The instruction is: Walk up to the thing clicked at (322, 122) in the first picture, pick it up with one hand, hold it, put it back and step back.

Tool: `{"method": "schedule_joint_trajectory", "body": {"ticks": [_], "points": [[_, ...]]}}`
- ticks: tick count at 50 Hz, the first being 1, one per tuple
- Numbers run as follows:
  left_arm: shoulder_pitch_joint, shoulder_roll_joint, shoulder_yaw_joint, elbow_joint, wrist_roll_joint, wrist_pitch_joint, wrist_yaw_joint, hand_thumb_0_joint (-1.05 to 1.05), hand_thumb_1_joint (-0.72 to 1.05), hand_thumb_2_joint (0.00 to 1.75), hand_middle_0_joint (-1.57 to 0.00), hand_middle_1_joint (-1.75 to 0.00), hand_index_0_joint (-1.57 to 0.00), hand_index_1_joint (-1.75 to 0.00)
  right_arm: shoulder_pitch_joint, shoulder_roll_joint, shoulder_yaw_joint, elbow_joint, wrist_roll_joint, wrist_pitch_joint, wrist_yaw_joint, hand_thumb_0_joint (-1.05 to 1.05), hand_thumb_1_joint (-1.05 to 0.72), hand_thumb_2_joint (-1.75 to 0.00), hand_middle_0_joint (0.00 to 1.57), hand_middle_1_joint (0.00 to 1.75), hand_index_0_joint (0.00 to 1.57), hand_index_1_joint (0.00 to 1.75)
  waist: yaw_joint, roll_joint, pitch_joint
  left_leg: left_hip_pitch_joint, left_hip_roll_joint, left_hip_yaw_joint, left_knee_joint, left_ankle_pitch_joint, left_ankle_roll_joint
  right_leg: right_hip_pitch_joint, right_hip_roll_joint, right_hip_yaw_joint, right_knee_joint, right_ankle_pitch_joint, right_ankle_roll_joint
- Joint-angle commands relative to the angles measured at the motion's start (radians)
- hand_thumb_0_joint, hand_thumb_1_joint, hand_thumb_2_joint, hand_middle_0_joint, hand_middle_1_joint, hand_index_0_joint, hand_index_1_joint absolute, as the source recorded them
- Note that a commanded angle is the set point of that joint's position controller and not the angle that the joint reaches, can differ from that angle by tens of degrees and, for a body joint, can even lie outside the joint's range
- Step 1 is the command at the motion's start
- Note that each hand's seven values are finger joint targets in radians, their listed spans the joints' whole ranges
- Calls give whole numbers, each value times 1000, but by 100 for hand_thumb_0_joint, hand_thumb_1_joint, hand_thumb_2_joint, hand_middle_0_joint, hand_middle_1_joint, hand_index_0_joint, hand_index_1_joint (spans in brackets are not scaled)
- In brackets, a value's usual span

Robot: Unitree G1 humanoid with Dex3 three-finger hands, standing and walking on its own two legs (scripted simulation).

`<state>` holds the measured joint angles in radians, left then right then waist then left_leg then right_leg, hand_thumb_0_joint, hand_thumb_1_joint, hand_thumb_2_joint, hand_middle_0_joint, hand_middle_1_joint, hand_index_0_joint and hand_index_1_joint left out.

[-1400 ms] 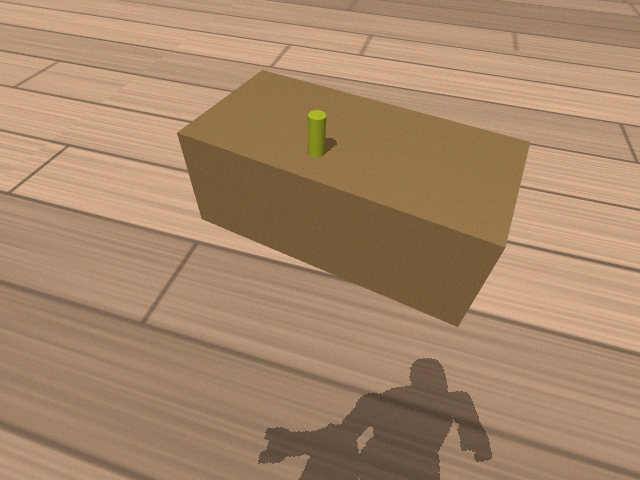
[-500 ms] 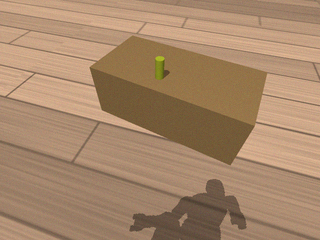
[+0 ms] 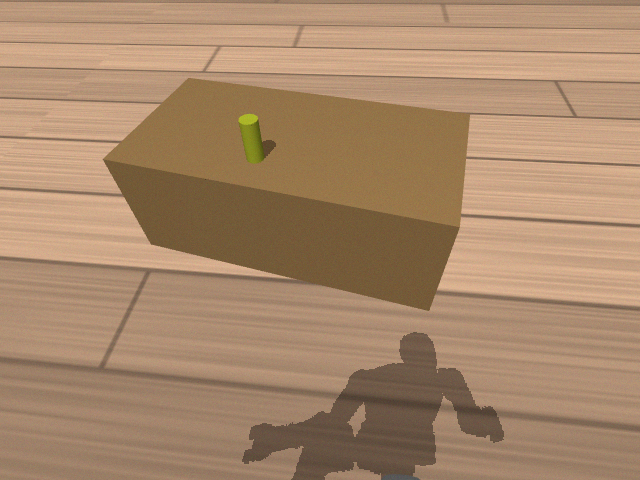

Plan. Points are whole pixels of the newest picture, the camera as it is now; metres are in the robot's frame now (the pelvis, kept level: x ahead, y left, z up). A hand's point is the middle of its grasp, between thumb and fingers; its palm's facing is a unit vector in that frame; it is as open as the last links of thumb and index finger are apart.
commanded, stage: walk up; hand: left
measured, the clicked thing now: (252, 139) +1.09 +0.19 -0.24
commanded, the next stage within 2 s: none
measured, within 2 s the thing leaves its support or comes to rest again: neither
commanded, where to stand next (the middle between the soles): +0.60 +0.13 m, yaw -18 degrees
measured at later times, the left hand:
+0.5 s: hand (109, 404) +0.27 +0.34 -0.16, palm faces -0.17 -0.89 -0.41, open 7.4 cm
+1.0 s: hand (136, 262) +0.52 +0.35 -0.12, palm faces -0.22 -0.85 -0.49, open 7.4 cm
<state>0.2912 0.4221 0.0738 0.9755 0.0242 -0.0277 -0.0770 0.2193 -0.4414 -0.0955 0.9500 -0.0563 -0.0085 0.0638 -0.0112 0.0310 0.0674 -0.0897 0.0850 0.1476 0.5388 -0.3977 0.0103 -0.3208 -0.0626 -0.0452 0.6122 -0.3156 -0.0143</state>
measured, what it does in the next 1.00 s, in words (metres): walks ahead: left foot, then right foot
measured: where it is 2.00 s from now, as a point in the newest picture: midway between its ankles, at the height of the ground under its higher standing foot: (276, 367)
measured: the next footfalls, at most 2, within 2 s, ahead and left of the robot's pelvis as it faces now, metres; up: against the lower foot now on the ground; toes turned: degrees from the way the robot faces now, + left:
left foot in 0.42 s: +0.34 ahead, +0.17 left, +0.00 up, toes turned -2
right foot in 0.80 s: +0.43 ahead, -0.06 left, +0.00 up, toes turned -16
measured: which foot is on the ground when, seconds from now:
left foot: down 0.00-0.00, up 0.02-0.40, down 0.42-0.82, up 0.84-1.00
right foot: down 0.00-0.44, up 0.46-0.78, down 0.80-1.00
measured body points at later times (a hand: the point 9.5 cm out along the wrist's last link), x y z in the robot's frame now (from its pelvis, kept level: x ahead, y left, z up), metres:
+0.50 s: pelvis +0.20 +0.06 -0.02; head +0.24 +0.06 +0.43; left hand +0.28 +0.39 -0.13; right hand +0.27 -0.28 -0.11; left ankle +0.30 +0.17 -0.73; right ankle +0.08 -0.10 -0.68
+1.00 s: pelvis +0.39 +0.09 -0.01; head +0.41 +0.05 +0.44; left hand +0.53 +0.39 -0.09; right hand +0.38 -0.24 -0.14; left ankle +0.44 +0.22 -0.68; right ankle +0.40 -0.05 -0.73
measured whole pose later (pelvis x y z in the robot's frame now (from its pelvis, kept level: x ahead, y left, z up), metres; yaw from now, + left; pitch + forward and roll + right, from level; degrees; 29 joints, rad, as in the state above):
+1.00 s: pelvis +0.39 +0.09 -0.01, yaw -13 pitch -3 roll -1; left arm 0.32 0.41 0.04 0.80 0.00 -0.10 0.01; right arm 0.30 -0.44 -0.07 0.78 -0.04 0.03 0.09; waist 0.00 0.11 0.10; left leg -0.50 0.09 -0.02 1.09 -0.41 0.01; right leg -0.32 -0.02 -0.05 0.66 -0.29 -0.02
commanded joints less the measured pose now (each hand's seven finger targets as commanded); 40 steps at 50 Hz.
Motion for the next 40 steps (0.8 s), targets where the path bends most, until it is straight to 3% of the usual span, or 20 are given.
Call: {"method": "schedule_joint_trajectory", "body": {"ticks": [1,2,3,5,7,13,16,19,20,21,22,23,24,27,31,34,36,38,39,40], "points": [[241,337,105,-53,14,-54,53,0,90,90,-20,-30,-20,-30,-139,-73,3,-190,20,-12,-1,0,-90,-90,20,30,20,30,130,-387,-28,-670,-109,-116,585,-220,5,388,-285,763,-482,-516,-164],[151,356,98,-94,-3,-53,55,0,90,90,-20,-30,-20,-30,-166,-173,-21,-185,16,-8,-7,0,-90,-90,20,30,20,30,95,-180,56,-623,-18,-231,607,-154,-10,234,-353,852,-523,-633,-248],[85,339,90,-116,-14,-56,57,0,90,90,-20,-30,-20,-30,-149,-201,-31,-165,23,-12,-4,0,-90,-90,20,30,20,30,62,-99,94,-627,17,-244,608,-77,-9,214,-322,757,-509,-569,-255],[34,290,80,-135,-19,-63,68,0,90,90,-20,-30,-20,-30,-58,-203,-27,-126,29,-15,-3,0,-90,-90,20,30,20,30,30,-96,68,-570,52,-240,546,19,-1,199,-240,543,-443,-354,-202],[54,265,68,-134,-26,-70,69,0,90,90,-20,-30,-20,-30,2,-198,-35,-111,26,-12,6,0,-90,-90,20,30,20,30,20,-110,50,-490,45,-229,484,83,-6,140,-178,414,-414,-226,-169],[70,294,82,-189,-17,-89,72,0,90,90,-20,-30,-20,-30,-76,-178,-48,-195,9,-13,34,0,-90,-90,20,30,20,30,41,-130,63,-478,65,-205,250,159,-28,102,-159,314,-362,-165,-190],[127,296,77,-182,-17,-90,74,0,90,90,-20,-30,-20,-30,-137,-156,-48,-225,8,-29,37,0,-90,-90,20,30,20,30,65,-133,40,-428,28,-139,148,187,-11,138,-146,259,-276,105,-170],[71,303,67,-205,-14,-84,82,0,90,90,-20,-30,-20,-30,-51,-160,-62,-214,15,-36,38,0,-90,-90,20,30,20,30,-10,-136,11,-203,-8,-89,82,165,11,32,-148,213,-172,252,-147],[62,287,58,-211,-11,-81,85,0,90,90,-20,-30,-20,-30,52,-182,-76,-190,13,-40,34,0,-90,-90,20,30,20,30,-69,-85,-37,-46,-38,-77,45,179,25,-18,-113,178,-24,316,-122],[89,225,37,-220,-10,-81,88,0,90,90,-20,-30,-20,-30,204,-244,-100,-154,5,-48,23,0,-90,-90,20,30,20,30,-137,93,-128,145,-8,-157,-19,70,65,-100,-31,109,293,332,-84],[146,135,13,-224,-37,-83,93,0,90,90,-20,-30,-20,-30,260,-323,-120,-167,4,-57,11,0,-90,-90,20,30,20,30,-142,350,-174,280,264,-631,-200,-115,146,-350,137,31,570,-22,-25],[140,215,28,-205,-34,-80,107,0,90,90,-20,-30,-20,-30,207,-345,-124,-178,44,-51,8,0,-90,-90,20,30,20,30,-111,270,-179,172,350,-799,-299,-176,238,-351,111,133,667,-227,-50],[113,254,22,-195,-33,-77,107,0,90,90,-20,-30,-20,-30,136,-309,-115,-202,50,-44,3,0,-90,-90,20,30,20,30,-70,136,-107,35,325,-677,-290,-193,220,-332,59,154,705,-156,-51],[141,226,27,-149,-42,-78,87,0,90,90,-20,-30,-20,-30,82,-212,-67,-229,49,-54,-10,0,-90,-90,20,30,20,30,-24,123,-47,-32,217,-368,-216,232,203,-282,-11,119,580,-67,-38],[68,177,18,-177,-34,-70,73,0,90,90,-20,-30,-20,-30,108,-209,-50,-240,31,-57,-12,0,-90,-90,20,30,20,30,-43,137,-27,-41,184,-219,-183,466,237,-222,2,48,300,-83,2],[52,176,28,-194,-28,-71,74,0,90,90,-20,-30,-20,-30,95,-223,-51,-269,26,-51,-5,0,-90,-90,20,30,20,30,-32,143,-29,-93,219,-213,-192,397,251,-138,0,-5,178,0,-9],[71,173,36,-187,-26,-76,75,0,90,90,-20,-30,-20,-30,54,-219,-49,-290,25,-41,0,0,-90,-90,20,30,20,30,-5,124,-45,-163,194,-180,-144,305,220,-17,24,-22,93,71,-24],[166,189,53,-159,-24,-83,84,0,90,90,-20,-30,-20,-30,10,-194,-39,-311,29,-27,6,0,-90,-90,20,30,20,30,59,34,-74,-268,135,-112,6,198,166,203,67,-60,-44,191,-29],[234,241,76,-144,-18,-89,96,0,90,90,-20,-30,-20,-30,30,-151,-21,-319,32,-27,8,0,-90,-90,20,30,20,30,102,-61,-114,-365,88,-81,161,180,123,354,48,9,-61,138,-45],[290,318,103,-146,-7,-95,108,0,90,90,-20,-30,-20,-30,86,-93,-4,-323,35,-26,8,0,-90,-90,20,30,20,30,127,-277,-142,-517,-29,-22,439,-36,64,443,-150,354,-205,-79,-113]]}}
